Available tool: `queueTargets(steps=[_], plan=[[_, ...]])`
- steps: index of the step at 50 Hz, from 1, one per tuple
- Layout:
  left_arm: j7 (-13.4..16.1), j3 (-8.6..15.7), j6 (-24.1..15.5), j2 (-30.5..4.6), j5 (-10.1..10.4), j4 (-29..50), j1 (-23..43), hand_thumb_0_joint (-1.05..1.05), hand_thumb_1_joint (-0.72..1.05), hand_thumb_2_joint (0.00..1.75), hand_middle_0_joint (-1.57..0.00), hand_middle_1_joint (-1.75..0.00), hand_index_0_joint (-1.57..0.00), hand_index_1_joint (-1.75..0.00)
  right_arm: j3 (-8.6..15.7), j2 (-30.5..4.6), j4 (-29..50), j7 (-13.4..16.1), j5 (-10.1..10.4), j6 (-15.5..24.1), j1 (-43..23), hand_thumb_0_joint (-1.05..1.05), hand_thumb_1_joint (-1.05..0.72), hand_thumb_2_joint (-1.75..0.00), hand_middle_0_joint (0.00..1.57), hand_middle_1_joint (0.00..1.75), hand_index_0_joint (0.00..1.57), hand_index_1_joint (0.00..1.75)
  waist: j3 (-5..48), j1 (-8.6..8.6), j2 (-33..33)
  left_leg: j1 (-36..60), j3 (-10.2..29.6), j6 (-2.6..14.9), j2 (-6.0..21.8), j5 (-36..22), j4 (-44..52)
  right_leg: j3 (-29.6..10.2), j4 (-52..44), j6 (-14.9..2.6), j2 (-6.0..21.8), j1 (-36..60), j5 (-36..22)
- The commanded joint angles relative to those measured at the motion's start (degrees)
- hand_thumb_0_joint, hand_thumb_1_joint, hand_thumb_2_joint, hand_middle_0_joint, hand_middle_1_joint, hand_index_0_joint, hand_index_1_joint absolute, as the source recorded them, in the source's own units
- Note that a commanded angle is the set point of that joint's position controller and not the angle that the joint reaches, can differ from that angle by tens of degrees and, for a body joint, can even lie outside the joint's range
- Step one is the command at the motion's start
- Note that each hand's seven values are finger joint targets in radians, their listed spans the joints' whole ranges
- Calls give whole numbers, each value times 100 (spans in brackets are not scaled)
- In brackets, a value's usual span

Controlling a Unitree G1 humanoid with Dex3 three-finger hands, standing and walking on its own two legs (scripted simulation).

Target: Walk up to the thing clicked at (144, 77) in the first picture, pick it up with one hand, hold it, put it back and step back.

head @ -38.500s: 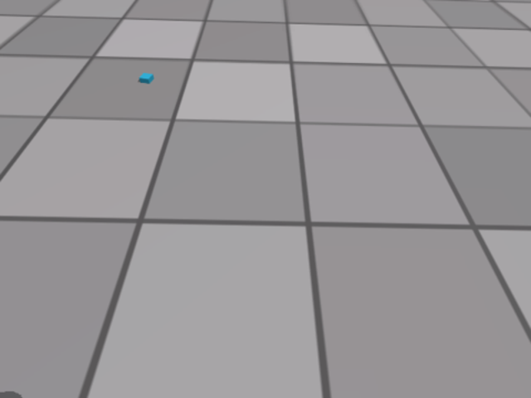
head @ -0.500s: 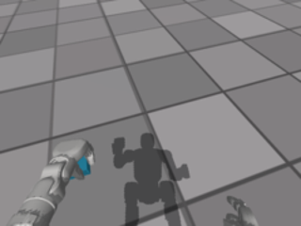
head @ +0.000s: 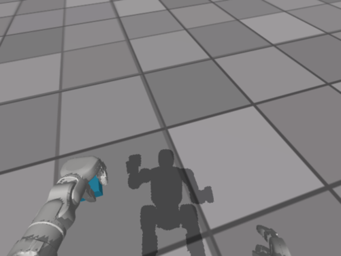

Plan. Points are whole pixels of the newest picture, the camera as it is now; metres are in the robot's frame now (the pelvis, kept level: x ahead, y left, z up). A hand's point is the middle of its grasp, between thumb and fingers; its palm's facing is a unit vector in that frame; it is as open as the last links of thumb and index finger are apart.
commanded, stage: hold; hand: left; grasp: from above
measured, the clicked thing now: (86, 184) +0.32 +0.25 -0.06
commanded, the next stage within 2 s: crouch in 0.06 s
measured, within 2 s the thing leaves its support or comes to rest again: neither
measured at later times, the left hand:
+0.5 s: hand (94, 195) +0.30 +0.22 -0.08, palm faces -0.48 -0.04 -0.88, open 6.1 cm
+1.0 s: hand (118, 197) +0.39 +0.22 -0.32, palm faces -0.41 +0.01 -0.91, open 6.2 cm
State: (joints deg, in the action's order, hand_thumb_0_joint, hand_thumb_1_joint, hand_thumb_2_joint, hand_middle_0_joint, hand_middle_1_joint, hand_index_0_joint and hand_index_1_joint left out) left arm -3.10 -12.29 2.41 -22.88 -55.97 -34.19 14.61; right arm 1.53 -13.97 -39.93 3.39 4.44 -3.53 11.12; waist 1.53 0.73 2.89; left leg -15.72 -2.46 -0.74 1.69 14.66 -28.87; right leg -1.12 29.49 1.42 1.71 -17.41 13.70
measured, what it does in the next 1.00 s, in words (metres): lowers itself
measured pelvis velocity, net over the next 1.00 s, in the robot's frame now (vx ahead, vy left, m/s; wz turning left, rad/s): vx -0.07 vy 0.01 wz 0.00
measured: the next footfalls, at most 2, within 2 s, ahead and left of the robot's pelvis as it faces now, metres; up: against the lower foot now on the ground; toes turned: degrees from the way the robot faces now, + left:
none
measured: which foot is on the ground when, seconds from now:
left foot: down 0.00-1.00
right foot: down 0.00-1.00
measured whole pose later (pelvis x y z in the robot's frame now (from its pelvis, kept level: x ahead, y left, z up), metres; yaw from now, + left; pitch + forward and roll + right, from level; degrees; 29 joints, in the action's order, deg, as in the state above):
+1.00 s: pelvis -0.07 +0.01 -0.21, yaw +0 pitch +32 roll -3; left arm 18.3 -3.7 0.3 -27.4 -64.8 -74.2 49.1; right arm 2.4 -13.1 -43.1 0.9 -2.0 -0.4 15.3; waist 10.2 -10.9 2.6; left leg -92.6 1.8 -0.2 2.5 33.9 -94.3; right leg 0.0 91.2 1.9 0.9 -92.0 31.4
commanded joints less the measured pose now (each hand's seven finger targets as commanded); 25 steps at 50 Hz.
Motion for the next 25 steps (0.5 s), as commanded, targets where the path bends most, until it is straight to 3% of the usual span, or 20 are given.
queueTargets(steps=[1, 4, 8, 9, 11, 16, 17, 20, 25], plan=[[132, 482, 6, -1038, 23, 968, 1692, 0, 86, 16, -94, -64, -112, -45, 243, -714, 865, 46, -10, 225, -523, 0, -90, -90, 20, 30, 20, 30, 1107, -8, -305, 552, 15, 122, -207, -1050, 434, 156, -477, -179, -308, 344, -782], [125, 490, -32, -1035, -23, 1045, 1634, 0, 86, 17, -94, -63, -112, -45, 256, -715, 878, 47, -6, 212, -505, 0, -90, -90, 20, 30, 20, 30, 1262, 30, -196, 628, 15, 106, -215, -1236, 409, 157, -404, -194, -311, 403, -923], [232, 666, -66, -1223, -116, 1235, 2077, 0, 89, 17, -92, -69, -113, -47, 279, -733, 819, 46, -32, 199, -413, 0, -90, -90, 20, 30, 20, 30, 1575, -12, -114, 804, -27, 124, -238, -1541, 303, 126, -373, -168, -291, 535, -1283], [266, 670, -49, -1181, -126, 1123, 2100, 0, 82, 20, -87, -62, -106, -42, 275, -723, 784, 46, -35, 195, -386, 0, -87, -88, 20, 30, 20, 30, 1559, -47, -173, 810, -33, 133, -245, -1616, 287, 119, -357, -151, -288, 525, -1400], [328, 623, -34, -1061, -147, 800, 1832, 0, 87, 23, -101, -59, -116, -44, 280, -729, 756, 37, -34, 184, -343, 0, -89, -89, 20, 30, 20, 30, 1386, -51, -325, 720, -43, 151, -240, -1616, 269, 129, -374, -138, -279, 499, -1439], [451, 440, -147, -811, -192, 283, 1537, 0, 93, 31, -108, -59, -121, -46, 295, -723, 781, 5, -48, 126, -350, 0, -89, -90, 20, 30, 20, 30, 908, -89, -518, 368, -30, 142, -256, -1150, 274, 151, -421, -163, -261, 195, -923], [491, 376, -179, -729, -232, 49, 1475, 0, 92, 32, -108, -59, -121, -46, 302, -740, 786, -5, -55, 117, -306, 0, -89, -90, 20, 30, 20, 30, 823, -162, -615, 285, -16, 147, -252, -1094, 239, 143, -394, -164, -260, 91, -877], [744, 441, -344, -831, -336, -129, 1998, 0, 92, 32, -108, -58, -121, -46, 331, -753, 692, -33, -115, 99, -159, 0, -89, -90, 20, 30, 20, 30, 1005, -227, -481, 73, -10, 129, -254, -1027, -21, 140, -134, -181, -255, -208, -823], [1491, 523, -569, -862, -654, -1014, 2774, 0, 91, 29, -107, -58, -120, -45, 404, -824, 492, -104, -278, 136, 85, 0, -89, -90, 20, 30, 20, 30, 1556, -465, -341, -1080, -32, 82, -268, -739, -1353, 116, 1037, -177, -244, -1381, -649]])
